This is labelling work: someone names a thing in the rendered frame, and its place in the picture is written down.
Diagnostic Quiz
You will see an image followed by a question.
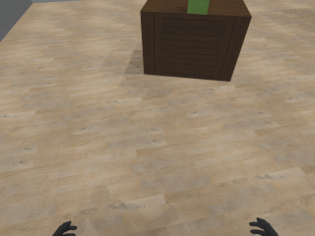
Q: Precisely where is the carton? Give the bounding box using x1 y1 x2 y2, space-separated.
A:
187 0 210 15

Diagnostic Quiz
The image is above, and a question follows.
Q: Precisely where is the right robot hand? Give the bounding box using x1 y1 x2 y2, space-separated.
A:
249 217 279 236

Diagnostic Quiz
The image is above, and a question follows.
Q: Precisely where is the left robot hand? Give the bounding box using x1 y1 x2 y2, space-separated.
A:
52 220 78 236

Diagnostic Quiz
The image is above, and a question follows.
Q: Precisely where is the pedestal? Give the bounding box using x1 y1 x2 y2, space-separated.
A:
140 0 252 82

